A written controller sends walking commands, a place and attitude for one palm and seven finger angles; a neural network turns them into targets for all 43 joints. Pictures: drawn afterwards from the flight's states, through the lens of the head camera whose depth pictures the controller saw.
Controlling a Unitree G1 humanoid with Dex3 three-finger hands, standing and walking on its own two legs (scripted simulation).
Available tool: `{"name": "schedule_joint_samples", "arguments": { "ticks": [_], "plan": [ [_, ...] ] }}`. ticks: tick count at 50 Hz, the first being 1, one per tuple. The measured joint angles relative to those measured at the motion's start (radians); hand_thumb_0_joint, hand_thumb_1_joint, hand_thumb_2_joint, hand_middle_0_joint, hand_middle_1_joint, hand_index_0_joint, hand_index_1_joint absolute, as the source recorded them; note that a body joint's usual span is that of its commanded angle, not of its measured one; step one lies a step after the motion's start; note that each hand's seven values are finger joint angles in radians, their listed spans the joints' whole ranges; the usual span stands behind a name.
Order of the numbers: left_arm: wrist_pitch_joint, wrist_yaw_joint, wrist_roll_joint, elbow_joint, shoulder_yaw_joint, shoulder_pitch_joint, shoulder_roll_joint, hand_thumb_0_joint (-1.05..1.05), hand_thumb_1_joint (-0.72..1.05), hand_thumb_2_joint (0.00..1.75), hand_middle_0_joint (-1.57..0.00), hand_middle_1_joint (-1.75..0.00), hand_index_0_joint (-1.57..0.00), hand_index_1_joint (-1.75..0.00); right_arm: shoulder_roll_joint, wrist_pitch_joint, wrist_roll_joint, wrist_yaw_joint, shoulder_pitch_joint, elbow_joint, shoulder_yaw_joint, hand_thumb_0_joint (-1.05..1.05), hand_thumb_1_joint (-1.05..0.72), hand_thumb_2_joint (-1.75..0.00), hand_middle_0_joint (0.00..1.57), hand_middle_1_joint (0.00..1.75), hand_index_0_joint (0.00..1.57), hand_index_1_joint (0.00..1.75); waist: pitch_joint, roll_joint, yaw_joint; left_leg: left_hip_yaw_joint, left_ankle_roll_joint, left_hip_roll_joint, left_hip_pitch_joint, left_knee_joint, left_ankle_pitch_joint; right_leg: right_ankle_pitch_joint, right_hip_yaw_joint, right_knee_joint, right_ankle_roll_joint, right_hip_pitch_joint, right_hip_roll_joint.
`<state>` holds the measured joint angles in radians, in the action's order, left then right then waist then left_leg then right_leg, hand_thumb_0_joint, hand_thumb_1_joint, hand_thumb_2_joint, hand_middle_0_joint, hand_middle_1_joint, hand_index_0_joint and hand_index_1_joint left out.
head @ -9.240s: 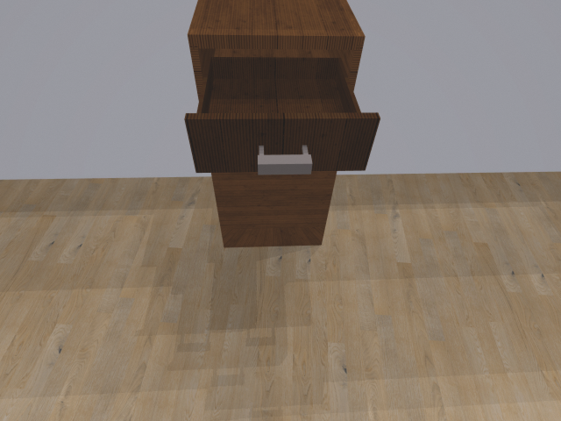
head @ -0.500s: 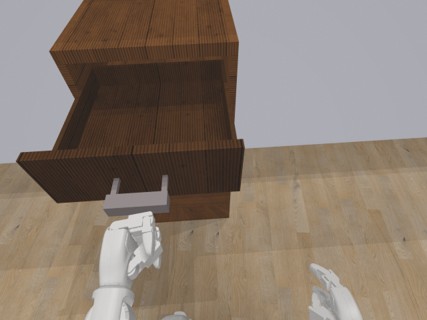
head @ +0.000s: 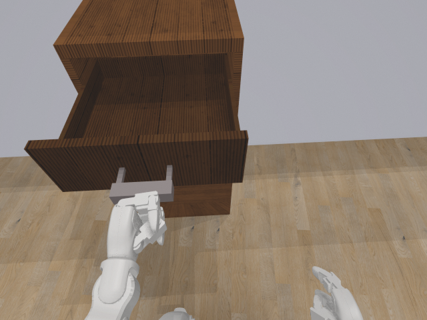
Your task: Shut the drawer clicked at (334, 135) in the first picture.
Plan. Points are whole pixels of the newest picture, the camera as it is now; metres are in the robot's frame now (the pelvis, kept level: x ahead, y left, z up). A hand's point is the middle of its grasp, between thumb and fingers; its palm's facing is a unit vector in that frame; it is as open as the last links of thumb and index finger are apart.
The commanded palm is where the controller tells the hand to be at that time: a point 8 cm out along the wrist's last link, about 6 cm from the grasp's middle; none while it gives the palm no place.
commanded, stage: push the drawer shut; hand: left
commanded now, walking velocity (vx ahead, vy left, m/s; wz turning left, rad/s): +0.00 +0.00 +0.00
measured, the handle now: (144, 181) +0.35 +0.14 +0.07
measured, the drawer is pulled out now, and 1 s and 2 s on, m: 0.28 0.16 0.03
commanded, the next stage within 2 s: none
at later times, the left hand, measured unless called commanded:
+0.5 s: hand (163, 193) +0.33 +0.11 +0.07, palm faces +0.04 -1.00 -0.02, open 3.1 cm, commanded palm +0.31 +0.16 +0.07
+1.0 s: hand (167, 164) +0.39 +0.11 +0.07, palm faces +0.08 -1.00 -0.03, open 3.1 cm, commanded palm +0.38 +0.16 +0.07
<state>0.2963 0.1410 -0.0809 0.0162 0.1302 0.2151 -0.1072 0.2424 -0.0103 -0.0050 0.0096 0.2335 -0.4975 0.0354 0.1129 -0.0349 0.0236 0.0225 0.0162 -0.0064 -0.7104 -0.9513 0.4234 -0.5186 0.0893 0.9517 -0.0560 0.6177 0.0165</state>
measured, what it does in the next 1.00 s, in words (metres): stands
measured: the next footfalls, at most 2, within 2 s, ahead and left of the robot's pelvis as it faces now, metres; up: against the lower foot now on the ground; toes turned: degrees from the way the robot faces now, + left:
none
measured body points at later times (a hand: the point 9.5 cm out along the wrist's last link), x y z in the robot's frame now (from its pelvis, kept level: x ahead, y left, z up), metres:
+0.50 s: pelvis -0.01 +0.01 +0.01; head +0.03 +0.00 +0.45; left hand +0.32 +0.16 +0.07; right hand +0.12 -0.24 -0.10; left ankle +0.03 +0.11 -0.68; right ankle -0.02 -0.08 -0.68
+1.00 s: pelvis -0.02 +0.01 +0.00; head +0.04 +0.01 +0.45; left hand +0.38 +0.16 +0.07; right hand +0.06 -0.24 -0.12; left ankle +0.03 +0.11 -0.68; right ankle -0.02 -0.08 -0.68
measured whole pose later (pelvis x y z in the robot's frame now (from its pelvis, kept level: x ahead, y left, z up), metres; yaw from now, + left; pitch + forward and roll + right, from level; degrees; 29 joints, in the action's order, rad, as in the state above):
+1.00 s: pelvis -0.02 +0.01 +0.00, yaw -1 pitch +12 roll -1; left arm 0.39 0.18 -0.08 -0.71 -0.06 -0.47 -0.13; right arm 0.24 0.01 0.00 0.02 0.29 -0.64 0.02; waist 0.10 -0.03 0.08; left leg 0.04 0.04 -0.01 -0.77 -0.93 0.37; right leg -0.46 0.07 0.93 -0.04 0.69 0.02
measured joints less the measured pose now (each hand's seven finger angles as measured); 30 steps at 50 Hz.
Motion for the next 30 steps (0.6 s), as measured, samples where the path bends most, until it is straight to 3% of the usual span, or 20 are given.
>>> {"name": "schedule_joint_samples", "arguments": {
  "ticks": [13,30],
  "plan": [
    [-0.01,0.006,-0.018,-0.174,-0.042,-0.184,-0.006,-0.01,0.84,0.93,-1.4,-1.6,-1.41,-1.6,-0.002,0.012,-0.005,-0.003,-0.009,-0.046,0.0,0.01,-0.91,-0.89,0.2,0.3,0.2,0.3,-0.007,0.004,0.011,0.006,0.005,-0.002,0.013,0.027,-0.024,0.028,-0.006,-0.028,0.005,-0.011,0.002],
    [0.03,0.022,-0.017,-0.414,-0.095,-0.406,-0.007,0.0,0.83,0.93,-1.4,-1.6,-1.41,-1.6,0.002,0.023,-0.005,0.0,0.003,-0.099,-0.01,0.01,-0.91,-0.89,0.2,0.3,0.2,0.3,-0.017,0.008,0.025,0.016,0.014,-0.003,0.002,0.041,-0.044,0.053,-0.016,-0.041,0.013,0.004,0.003]
  ]
}}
